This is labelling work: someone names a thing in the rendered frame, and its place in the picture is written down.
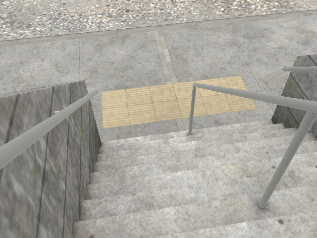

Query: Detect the stairs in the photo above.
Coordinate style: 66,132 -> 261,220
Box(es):
73,119 -> 317,238

